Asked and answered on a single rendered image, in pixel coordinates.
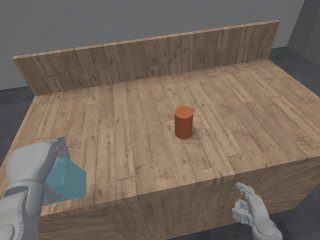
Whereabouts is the right robot forearm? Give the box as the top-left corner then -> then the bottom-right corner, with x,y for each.
251,216 -> 283,240

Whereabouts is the right robot hand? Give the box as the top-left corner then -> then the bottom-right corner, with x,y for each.
232,182 -> 270,227

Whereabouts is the left robot forearm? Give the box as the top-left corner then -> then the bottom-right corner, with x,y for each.
0,180 -> 45,240

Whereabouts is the table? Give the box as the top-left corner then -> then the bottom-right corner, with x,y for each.
0,20 -> 320,240

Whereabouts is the left robot hand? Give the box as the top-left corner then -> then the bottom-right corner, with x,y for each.
5,136 -> 70,206

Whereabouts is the sponge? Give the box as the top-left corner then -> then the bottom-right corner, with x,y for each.
43,157 -> 87,206

